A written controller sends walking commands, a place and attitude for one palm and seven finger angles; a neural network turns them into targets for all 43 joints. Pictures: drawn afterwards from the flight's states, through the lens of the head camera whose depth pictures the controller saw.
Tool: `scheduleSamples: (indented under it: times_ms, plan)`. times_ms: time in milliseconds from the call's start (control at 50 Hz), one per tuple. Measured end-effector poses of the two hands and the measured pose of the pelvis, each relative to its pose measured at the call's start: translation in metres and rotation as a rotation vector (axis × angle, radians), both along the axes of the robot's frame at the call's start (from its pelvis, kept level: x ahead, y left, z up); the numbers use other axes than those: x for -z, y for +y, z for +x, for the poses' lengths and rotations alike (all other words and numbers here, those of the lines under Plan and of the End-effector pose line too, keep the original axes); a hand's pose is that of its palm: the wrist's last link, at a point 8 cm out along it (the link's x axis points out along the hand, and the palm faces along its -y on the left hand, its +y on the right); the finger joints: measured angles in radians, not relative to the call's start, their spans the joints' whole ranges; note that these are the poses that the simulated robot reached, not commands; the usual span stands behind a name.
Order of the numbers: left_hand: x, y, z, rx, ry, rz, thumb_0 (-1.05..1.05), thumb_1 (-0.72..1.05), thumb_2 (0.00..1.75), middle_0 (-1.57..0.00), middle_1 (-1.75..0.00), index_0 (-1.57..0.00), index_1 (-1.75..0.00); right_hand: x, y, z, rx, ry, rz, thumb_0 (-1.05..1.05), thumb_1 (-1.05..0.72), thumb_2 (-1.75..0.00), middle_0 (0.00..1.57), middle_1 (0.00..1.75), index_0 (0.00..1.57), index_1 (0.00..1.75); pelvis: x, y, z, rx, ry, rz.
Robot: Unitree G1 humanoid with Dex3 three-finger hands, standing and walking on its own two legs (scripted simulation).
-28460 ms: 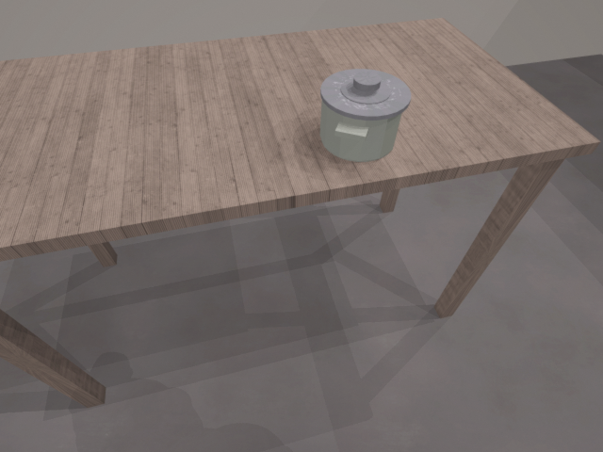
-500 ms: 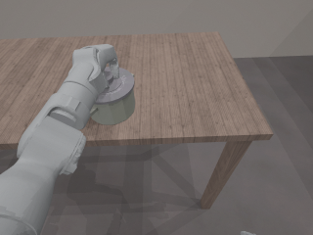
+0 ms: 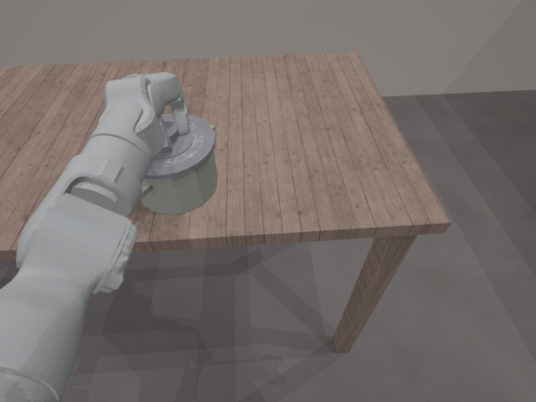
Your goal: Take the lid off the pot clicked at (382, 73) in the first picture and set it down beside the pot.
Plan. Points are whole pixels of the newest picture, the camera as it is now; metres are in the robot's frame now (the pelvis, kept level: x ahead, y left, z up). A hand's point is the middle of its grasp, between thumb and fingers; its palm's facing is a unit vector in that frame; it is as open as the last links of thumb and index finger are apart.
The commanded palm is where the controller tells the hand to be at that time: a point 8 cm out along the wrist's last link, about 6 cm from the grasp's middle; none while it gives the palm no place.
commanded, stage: close the fingers and squeeze the knob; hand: left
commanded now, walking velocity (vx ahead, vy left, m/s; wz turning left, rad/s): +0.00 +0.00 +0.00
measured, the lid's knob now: (163, 133) +0.50 +0.15 +0.16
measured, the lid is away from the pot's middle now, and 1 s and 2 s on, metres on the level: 0.00 0.01 0.03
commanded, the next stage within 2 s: lift the lid straight up in 0.08 s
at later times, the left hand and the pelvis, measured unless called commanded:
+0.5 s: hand (155, 130) +0.47 +0.15 +0.18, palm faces -0.38 -0.12 -0.92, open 7.4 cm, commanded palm +0.46 +0.15 +0.25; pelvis +0.00 +0.01 +0.00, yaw +0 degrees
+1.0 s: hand (143, 108) +0.47 +0.15 +0.22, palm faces -0.31 -0.13 -0.94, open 7.4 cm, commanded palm +0.46 +0.15 +0.29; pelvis +0.00 +0.01 +0.00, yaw +0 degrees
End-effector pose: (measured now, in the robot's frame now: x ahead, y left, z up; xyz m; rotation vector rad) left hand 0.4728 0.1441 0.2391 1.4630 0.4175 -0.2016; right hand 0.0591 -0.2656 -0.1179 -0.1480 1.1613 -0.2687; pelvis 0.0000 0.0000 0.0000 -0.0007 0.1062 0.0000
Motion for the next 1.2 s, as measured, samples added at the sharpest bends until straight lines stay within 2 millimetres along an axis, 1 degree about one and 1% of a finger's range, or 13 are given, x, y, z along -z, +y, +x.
scheduleSamples:
  times_ms: [100, 220, 320, 500, 680, 800, 920, 1200]
  plan:
    - [0.000, 0.000, -0.001, 0.015, -0.012, -0.004, 0.02, 0.16, 0.87, -0.59, -1.07, -0.71, -1.01, 0.000, 0.000, -0.003, 0.006, 0.000, 0.002, 0.00, -0.91, -0.89, 0.20, 0.30, 0.20, 0.30, 0.000, 0.001, 0.000, 0.004, -0.003, 0.000]
    - [0.001, 0.001, -0.002, 0.020, -0.017, -0.013, 0.02, 0.17, 0.88, -0.58, -1.08, -0.71, -1.01, 0.000, 0.002, 0.000, 0.010, -0.013, 0.007, 0.00, -0.91, -0.89, 0.20, 0.30, 0.20, 0.30, 0.000, 0.002, 0.000, 0.008, -0.008, 0.000]
    - [0.000, 0.002, -0.002, 0.025, -0.017, -0.016, 0.01, 0.17, 0.88, -0.58, -1.08, -0.71, -1.01, -0.001, 0.006, 0.007, 0.005, -0.031, 0.011, 0.00, -0.91, -0.89, 0.20, 0.30, 0.20, 0.30, -0.001, 0.004, 0.001, 0.009, -0.008, 0.000]
    - [-0.002, 0.007, -0.003, 0.021, -0.005, -0.024, 0.02, 0.17, 0.87, -0.59, -1.07, -0.72, -1.00, -0.004, 0.012, 0.025, -0.013, -0.078, 0.016, 0.00, -0.90, -0.89, 0.20, 0.30, 0.20, 0.30, -0.001, 0.007, 0.003, 0.007, -0.012, 0.000]
    - [-0.013, 0.008, -0.006, 0.039, -0.042, -0.018, 0.02, 0.17, 0.87, -0.60, -1.06, -0.72, -1.00, -0.005, 0.017, 0.041, -0.046, -0.118, 0.025, 0.00, -0.90, -0.89, 0.20, 0.30, 0.20, 0.30, -0.001, 0.009, 0.004, -0.001, -0.012, 0.000]
    - [-0.024, 0.010, -0.009, 0.014, -0.049, -0.016, 0.02, 0.17, 0.87, -0.60, -1.06, -0.72, -1.00, -0.005, 0.020, 0.046, -0.063, -0.134, 0.028, 0.00, -0.90, -0.89, 0.20, 0.30, 0.20, 0.30, -0.002, 0.009, 0.003, -0.006, -0.018, 0.001]
    - [-0.034, 0.011, -0.010, -0.006, -0.058, -0.020, 0.02, 0.17, 0.87, -0.60, -1.06, -0.73, -1.00, -0.006, 0.020, 0.044, -0.070, -0.131, 0.023, 0.00, -0.90, -0.89, 0.20, 0.30, 0.20, 0.30, -0.002, 0.008, 0.000, -0.009, -0.018, 0.001]
    - [-0.056, 0.013, -0.007, -0.025, -0.089, -0.020, 0.03, 0.17, 0.87, -0.60, -1.05, -0.73, -1.00, -0.005, 0.012, 0.022, -0.043, -0.102, 0.002, 0.00, -0.90, -0.89, 0.20, 0.30, 0.20, 0.30, -0.002, 0.008, -0.002, -0.004, -0.018, 0.001]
